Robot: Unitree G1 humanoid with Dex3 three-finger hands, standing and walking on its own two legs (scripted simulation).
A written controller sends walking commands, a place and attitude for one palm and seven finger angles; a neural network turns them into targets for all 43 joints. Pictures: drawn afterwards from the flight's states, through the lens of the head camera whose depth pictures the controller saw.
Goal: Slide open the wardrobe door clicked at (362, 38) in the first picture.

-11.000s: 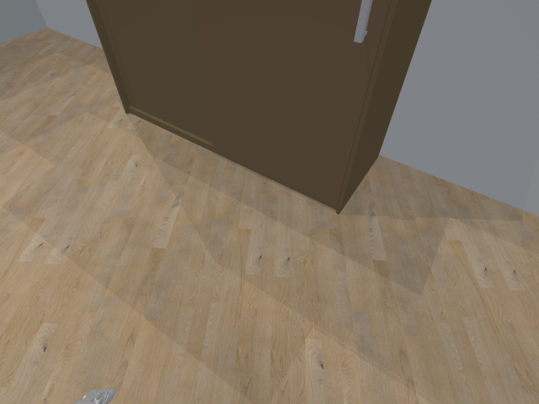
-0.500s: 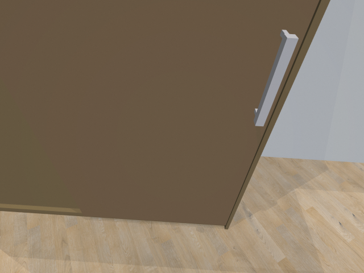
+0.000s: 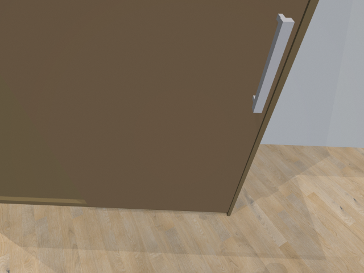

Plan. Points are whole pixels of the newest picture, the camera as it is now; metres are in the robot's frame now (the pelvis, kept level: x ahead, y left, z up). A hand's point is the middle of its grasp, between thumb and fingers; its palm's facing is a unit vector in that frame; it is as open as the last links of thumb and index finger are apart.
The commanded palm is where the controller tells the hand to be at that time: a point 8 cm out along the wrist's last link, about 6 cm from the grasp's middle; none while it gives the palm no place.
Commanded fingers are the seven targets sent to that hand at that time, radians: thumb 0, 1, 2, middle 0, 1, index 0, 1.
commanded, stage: look again from close up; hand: right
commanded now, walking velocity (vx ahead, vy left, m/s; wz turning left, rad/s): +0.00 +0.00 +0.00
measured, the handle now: (267, 68) +0.56 -0.18 +0.19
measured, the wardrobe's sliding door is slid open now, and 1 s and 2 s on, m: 0.00 0.00 0.00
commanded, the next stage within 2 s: shuffle to correct the standing spot in 0.98 s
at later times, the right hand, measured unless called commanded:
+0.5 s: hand out of the picture +0.02 -0.17 -0.17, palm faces +0.03 +0.98 -0.19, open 7.3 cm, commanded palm none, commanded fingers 0.00 -0.90 -0.90 0.20 0.30 0.20 0.30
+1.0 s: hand out of the picture +0.02 -0.17 -0.17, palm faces +0.03 +0.98 -0.18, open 7.3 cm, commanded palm none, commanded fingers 0.00 -0.90 -0.90 0.20 0.30 0.20 0.30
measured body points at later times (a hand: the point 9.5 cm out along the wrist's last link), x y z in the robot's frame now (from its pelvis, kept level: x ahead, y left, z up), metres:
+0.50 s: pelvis +0.01 +0.00 +0.00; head +0.02 +0.00 +0.45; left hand +0.02 +0.22 -0.16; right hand +0.02 -0.22 -0.16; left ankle +0.06 +0.14 -0.74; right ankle +0.01 -0.13 -0.74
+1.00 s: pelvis +0.02 +0.00 +0.00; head +0.03 +0.00 +0.45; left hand +0.01 +0.22 -0.16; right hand +0.02 -0.22 -0.16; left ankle +0.06 +0.14 -0.74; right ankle +0.01 -0.13 -0.74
